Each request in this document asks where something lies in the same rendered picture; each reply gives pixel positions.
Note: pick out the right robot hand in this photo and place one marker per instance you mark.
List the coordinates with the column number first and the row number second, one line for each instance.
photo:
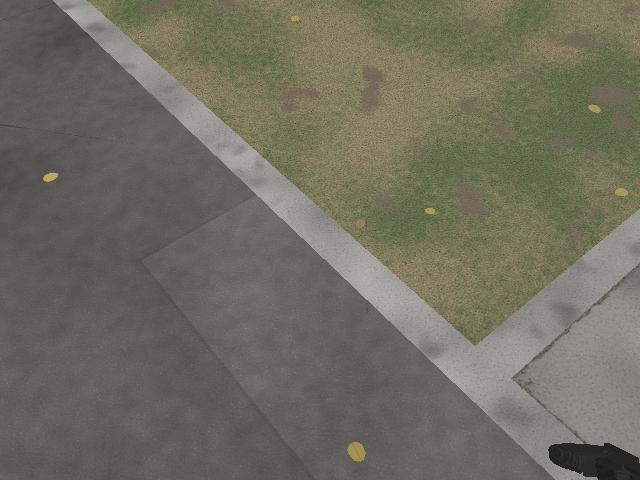
column 606, row 462

